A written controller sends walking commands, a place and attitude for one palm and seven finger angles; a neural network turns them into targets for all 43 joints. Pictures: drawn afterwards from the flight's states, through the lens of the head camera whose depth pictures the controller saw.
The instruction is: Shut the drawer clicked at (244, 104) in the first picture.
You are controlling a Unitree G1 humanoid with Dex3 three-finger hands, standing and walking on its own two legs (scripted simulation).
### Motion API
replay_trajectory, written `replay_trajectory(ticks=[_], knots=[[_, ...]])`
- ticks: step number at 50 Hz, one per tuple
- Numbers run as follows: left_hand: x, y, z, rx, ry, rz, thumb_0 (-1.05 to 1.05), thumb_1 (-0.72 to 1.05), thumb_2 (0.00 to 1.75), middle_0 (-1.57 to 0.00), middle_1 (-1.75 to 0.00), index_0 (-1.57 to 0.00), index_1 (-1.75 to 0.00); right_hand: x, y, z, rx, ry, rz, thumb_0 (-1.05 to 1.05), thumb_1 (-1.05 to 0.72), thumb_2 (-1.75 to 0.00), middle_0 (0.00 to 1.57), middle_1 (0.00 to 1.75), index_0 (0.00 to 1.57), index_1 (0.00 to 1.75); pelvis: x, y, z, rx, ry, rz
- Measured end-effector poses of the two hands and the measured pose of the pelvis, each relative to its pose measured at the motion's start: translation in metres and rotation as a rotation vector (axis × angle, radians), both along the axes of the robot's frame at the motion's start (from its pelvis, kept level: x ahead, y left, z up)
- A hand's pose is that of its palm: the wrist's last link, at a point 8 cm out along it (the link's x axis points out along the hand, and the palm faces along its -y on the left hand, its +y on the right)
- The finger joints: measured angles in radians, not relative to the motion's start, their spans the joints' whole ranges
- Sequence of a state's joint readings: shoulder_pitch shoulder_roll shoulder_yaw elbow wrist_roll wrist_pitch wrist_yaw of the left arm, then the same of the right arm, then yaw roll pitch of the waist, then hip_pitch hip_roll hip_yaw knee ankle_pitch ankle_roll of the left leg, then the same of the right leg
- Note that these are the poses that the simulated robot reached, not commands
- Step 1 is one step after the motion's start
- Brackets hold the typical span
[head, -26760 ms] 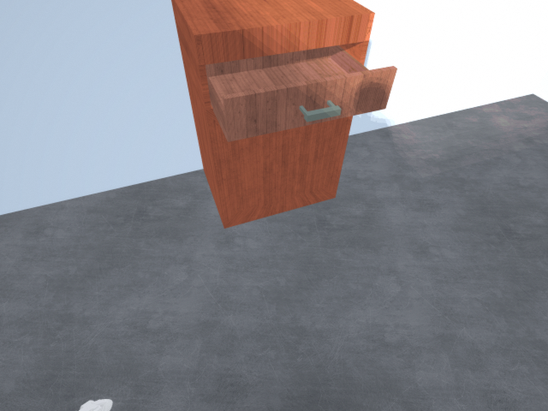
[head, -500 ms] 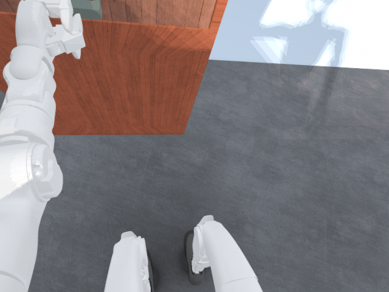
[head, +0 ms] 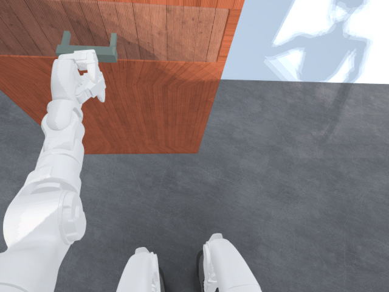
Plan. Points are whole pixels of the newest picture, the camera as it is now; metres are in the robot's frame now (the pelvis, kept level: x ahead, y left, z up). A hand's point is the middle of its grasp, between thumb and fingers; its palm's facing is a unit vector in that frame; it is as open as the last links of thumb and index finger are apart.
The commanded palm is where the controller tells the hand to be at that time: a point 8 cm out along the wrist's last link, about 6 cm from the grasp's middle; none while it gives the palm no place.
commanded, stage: draw the hand back to the body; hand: left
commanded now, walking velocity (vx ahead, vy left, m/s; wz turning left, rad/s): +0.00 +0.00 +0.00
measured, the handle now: (89, 45) +0.60 +0.16 +0.05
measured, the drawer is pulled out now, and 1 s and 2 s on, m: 0.00 0.00 0.00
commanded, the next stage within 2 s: step back with the hand held close in 1.36 s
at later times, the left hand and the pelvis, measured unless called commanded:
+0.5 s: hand (48, 131) +0.37 +0.17 +0.14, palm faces -0.08 -1.00 -0.04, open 3.2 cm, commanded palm +0.34 +0.23 +0.15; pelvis +0.03 +0.00 +0.06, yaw +1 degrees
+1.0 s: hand out of the picture +0.24 +0.22 +0.23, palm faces +0.33 -0.89 -0.32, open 3.2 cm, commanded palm +0.19 +0.27 +0.25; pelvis +0.03 +0.00 +0.10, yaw +1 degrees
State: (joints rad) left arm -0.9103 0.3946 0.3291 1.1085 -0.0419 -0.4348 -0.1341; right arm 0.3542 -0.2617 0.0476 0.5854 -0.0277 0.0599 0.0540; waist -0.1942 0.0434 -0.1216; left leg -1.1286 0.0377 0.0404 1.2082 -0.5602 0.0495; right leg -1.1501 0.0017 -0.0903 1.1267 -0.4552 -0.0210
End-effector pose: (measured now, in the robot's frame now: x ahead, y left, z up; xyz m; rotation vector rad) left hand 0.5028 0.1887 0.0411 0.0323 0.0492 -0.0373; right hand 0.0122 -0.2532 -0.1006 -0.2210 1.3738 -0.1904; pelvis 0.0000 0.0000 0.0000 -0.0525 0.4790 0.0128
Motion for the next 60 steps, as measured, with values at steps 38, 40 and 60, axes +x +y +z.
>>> replay_trajectory(ticks=[38,40,60], knots=[[-0.237,0.063,0.152,0.233,-0.024,0.263,0.02,0.89,0.9,-1.4,-1.6,-1.4,-1.6,0.191,0.039,0.116,0.072,-0.642,0.157,0.01,-0.9,-0.9,0.2,0.3,0.2,0.3,0.026,-0.002,0.092,0.046,-0.45,0.009],[-0.247,0.067,0.16,0.246,-0.037,0.291,0.02,0.89,0.9,-1.4,-1.6,-1.4,-1.6,0.192,0.042,0.119,0.076,-0.651,0.171,0.01,-0.9,-0.9,0.2,0.3,0.2,0.3,0.026,-0.002,0.095,0.046,-0.472,0.011],[-0.347,0.085,0.242,0.43,-0.22,0.429,0.01,0.89,0.9,-1.4,-1.6,-1.4,-1.6,0.19,0.035,0.13,0.078,-0.729,0.209,0.01,-0.9,-0.9,0.2,0.3,0.2,0.3,0.025,-0.005,0.104,0.045,-0.563,0.008]])
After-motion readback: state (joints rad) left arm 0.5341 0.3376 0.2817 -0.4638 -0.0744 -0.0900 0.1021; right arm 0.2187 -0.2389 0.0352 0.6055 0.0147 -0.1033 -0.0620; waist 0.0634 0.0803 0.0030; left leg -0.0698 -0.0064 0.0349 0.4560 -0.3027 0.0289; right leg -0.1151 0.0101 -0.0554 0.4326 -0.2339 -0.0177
